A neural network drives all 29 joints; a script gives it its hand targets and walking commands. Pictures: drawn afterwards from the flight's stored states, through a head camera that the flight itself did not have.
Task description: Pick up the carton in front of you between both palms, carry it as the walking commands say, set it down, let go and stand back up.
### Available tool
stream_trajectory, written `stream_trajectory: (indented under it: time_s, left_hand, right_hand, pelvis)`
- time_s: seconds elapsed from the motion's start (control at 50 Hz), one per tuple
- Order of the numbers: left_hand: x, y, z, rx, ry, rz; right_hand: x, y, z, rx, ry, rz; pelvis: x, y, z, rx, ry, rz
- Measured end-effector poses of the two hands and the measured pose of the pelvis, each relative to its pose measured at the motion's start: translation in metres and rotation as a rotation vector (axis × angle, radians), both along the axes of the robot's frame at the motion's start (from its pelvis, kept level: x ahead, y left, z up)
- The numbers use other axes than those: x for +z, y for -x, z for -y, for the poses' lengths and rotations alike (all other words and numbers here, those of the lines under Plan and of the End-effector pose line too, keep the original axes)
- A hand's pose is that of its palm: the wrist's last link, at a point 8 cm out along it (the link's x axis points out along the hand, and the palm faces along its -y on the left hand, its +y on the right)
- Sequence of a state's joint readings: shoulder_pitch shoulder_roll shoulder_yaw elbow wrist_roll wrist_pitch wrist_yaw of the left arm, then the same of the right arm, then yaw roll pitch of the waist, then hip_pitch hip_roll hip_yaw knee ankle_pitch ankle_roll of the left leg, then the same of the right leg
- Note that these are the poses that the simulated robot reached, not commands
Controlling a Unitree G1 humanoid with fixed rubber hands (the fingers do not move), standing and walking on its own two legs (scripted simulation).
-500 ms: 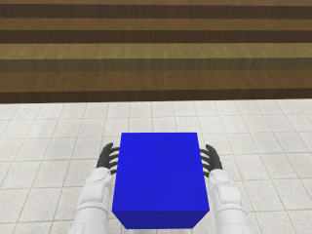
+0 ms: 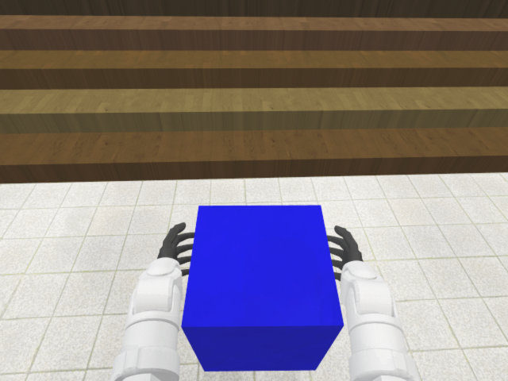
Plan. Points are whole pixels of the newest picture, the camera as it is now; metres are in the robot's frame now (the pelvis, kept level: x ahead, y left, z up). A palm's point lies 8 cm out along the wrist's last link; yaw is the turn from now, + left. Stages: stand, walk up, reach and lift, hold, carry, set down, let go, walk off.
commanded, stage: reach and lift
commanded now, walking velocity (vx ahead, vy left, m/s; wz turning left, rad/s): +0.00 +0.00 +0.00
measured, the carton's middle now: (259, 292) +0.30 +0.00 -0.05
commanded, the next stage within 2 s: hold in 0.66 s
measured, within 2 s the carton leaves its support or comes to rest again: neither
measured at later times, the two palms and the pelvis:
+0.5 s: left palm (169, 259) +0.31 +0.15 +0.04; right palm (352, 263) +0.31 -0.15 +0.04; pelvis +0.02 +0.00 +0.01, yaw +0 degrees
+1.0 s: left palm (166, 258) +0.30 +0.15 +0.06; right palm (357, 262) +0.29 -0.15 +0.05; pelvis +0.01 +0.00 +0.01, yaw +0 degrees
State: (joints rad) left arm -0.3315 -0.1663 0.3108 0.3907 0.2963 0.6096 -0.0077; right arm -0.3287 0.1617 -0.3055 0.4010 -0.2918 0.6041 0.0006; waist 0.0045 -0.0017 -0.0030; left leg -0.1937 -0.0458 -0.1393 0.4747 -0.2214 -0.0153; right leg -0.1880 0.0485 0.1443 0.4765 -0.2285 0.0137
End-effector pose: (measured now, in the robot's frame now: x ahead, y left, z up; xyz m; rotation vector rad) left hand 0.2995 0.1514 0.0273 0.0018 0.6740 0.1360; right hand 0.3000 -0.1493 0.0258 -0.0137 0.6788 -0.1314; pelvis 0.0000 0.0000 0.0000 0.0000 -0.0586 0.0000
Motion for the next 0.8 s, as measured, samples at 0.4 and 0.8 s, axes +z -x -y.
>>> stream_trajectory:
  time_s: [0.4,0.8]
  left_hand:
    - [0.009,-0.007,0.001,-0.017,-0.021,-0.002]
    - [0.029,-0.002,0.001,-0.017,-0.02,0.034]
  right_hand:
    - [0.009,-0.006,0.001,0.013,0.019,-0.002]
    - [0.029,-0.001,0.001,0.01,0.019,0.033]
  pelvis:
    - [0.006,-0.018,0.001,0.0,0.0,0.011]
    - [0.008,-0.018,0.0,0.002,0.0,0.043]
